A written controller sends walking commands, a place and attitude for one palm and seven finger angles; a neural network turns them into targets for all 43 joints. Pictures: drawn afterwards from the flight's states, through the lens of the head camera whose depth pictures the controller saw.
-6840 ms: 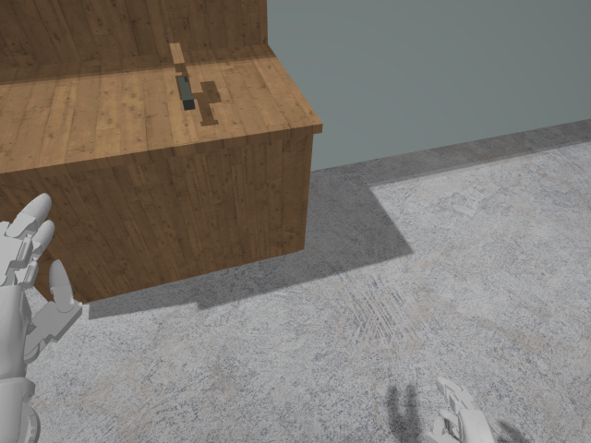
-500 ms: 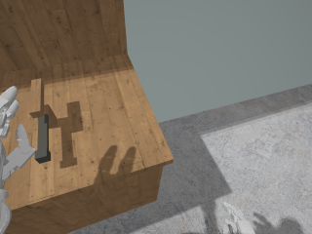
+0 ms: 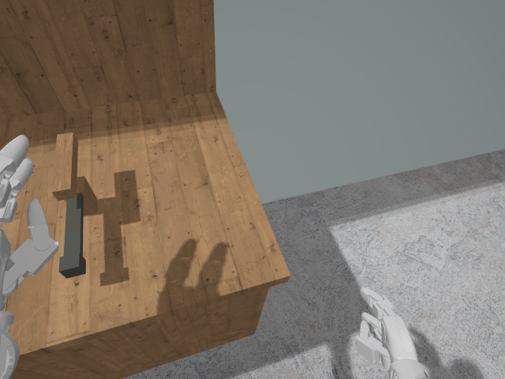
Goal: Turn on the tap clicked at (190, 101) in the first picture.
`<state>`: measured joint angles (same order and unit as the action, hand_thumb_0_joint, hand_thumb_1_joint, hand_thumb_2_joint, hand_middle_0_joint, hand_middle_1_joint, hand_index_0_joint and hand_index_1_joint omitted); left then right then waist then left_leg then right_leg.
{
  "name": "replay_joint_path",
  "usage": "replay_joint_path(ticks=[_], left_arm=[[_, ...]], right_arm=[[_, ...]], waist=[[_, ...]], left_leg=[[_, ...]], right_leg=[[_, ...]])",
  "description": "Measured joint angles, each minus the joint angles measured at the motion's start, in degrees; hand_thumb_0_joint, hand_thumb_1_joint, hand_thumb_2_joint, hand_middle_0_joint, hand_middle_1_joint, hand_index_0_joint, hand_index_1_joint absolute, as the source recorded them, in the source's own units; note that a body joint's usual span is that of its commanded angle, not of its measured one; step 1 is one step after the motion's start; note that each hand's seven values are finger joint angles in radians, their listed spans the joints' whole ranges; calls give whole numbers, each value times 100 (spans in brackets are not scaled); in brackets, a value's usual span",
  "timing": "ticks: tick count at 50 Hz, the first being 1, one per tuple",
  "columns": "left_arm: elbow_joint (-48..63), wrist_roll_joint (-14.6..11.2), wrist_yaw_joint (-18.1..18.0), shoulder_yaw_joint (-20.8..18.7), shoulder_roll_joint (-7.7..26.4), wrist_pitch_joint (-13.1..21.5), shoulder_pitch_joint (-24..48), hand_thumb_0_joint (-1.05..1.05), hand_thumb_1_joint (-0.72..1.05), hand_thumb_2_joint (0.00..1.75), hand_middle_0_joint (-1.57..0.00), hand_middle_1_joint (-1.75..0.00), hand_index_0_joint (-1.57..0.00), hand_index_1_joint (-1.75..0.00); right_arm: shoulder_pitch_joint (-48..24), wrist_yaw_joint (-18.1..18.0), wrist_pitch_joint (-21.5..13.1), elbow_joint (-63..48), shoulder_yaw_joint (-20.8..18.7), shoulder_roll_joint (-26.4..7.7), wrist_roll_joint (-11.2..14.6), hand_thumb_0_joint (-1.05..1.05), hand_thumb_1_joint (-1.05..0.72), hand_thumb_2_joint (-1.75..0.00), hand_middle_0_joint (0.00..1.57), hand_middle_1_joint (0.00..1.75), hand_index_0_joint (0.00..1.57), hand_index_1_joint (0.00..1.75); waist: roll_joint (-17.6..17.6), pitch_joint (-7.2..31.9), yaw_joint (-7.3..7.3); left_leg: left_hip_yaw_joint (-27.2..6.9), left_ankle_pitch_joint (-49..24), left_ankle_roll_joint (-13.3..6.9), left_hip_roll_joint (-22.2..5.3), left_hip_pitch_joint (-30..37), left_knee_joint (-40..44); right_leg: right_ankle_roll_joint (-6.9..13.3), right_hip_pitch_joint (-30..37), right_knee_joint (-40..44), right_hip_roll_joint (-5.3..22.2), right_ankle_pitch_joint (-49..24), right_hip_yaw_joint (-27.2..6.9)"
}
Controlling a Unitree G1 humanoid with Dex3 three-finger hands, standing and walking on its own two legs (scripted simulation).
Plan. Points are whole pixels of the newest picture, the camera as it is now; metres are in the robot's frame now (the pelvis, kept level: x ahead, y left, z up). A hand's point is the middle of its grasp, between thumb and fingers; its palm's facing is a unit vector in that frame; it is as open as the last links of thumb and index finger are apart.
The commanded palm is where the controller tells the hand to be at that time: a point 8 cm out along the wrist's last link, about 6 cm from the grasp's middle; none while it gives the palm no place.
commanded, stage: look again from close up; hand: left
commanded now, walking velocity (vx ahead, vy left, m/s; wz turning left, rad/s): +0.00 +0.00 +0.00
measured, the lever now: (72, 265) +0.26 +0.31 +0.00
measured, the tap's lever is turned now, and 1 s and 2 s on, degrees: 0 0 0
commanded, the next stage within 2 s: shuffle to correct the standing spot in 0.36 s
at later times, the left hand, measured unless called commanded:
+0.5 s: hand (54, 267) +0.20 +0.24 +0.16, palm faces +0.38 -0.85 -0.36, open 7.4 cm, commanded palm +0.14 +0.27 +0.17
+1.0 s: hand (63, 328) +0.14 +0.20 +0.17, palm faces +0.35 -0.84 -0.41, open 7.4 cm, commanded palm +0.09 +0.24 +0.17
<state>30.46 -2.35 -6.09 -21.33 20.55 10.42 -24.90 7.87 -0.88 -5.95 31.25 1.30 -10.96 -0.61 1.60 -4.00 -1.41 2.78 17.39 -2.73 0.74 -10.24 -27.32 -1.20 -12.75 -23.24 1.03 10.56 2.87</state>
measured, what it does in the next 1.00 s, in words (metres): shifts its weight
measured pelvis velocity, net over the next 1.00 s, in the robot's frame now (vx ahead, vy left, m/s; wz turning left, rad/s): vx -0.07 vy -0.04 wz -0.01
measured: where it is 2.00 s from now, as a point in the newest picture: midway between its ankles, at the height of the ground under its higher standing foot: outside the picture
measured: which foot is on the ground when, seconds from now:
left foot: down 0.00-1.00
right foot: down 0.00-1.00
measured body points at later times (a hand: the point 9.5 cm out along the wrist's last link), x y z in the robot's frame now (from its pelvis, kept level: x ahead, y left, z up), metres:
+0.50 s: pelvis -0.02 -0.01 +0.00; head -0.01 +0.01 +0.45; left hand +0.17 +0.28 +0.18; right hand +0.15 -0.24 -0.07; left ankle -0.03 +0.08 -0.74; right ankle +0.02 -0.14 -0.74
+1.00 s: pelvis -0.07 -0.04 -0.01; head -0.02 -0.03 +0.44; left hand +0.11 +0.24 +0.19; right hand +0.12 -0.25 -0.09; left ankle -0.03 +0.08 -0.74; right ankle +0.02 -0.14 -0.74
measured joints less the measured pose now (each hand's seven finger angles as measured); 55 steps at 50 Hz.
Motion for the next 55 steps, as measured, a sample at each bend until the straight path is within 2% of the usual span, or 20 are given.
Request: replay_joint_path(ticks=[11, 20, 31, 47, 51, 55], left_arm=[[-249, -34, -17, 121, -86, -129, -23, 2, 89, 90, -21, -30, -20, -30], [-223, -41, -24, 125, -42, -47, -132, 2, 89, 90, -21, -30, -21, -30], [-314, -57, -42, 150, -124, -59, -78, 2, 89, 90, -21, -30, -20, -30], [255, -122, 40, -23, -28, 247, -282, 2, 89, 90, -21, -30, -21, -30], [354, -126, 38, -73, -11, 351, -371, 2, 89, 90, -21, -30, -21, -30], [328, -117, -21, -80, 35, 345, -441, 2, 89, 90, -21, -30, -21, -30]], right_arm=[[296, -69, 101, 119, 36, 25, 40, 1, -90, -90, 21, 30, 20, 30], [453, -110, 61, 209, -25, -37, 62, 1, -90, -90, 21, 30, 20, 30], [411, -161, 21, 160, -43, -52, 83, 1, -90, -90, 21, 30, 20, 30], [67, -85, 38, -2, -68, 43, -1, 1, -90, -90, 21, 30, 20, 30], [114, -102, 36, 48, -119, 39, -17, 1, -90, -90, 21, 30, 20, 30], [221, -146, 46, 168, -135, -1, 16, 1, -90, -90, 21, 30, 20, 30]], waist=[[-46, 78, 64], [-62, 107, 129], [-69, 89, 60], [-106, -148, -55], [-125, -105, -19], [-74, -40, 39]], left_leg=[[4, -108, 14, -8, 81, 120], [-7, -185, 34, -13, 95, 150], [5, -299, 74, -43, 51, 192], [-29, -379, 230, -239, -767, -386], [-71, -407, 253, -265, -1040, -532], [-97, 20, 237, -204, -1240, -749]], right_leg=[[23, 76, 111, -13, -103, -2], [48, 91, 135, -17, -169, 11], [86, 46, 187, -47, -289, 3], [286, -692, -190, -212, -473, 53], [337, -917, -250, -232, -550, 97], [349, -1065, -287, -194, -620, 85]])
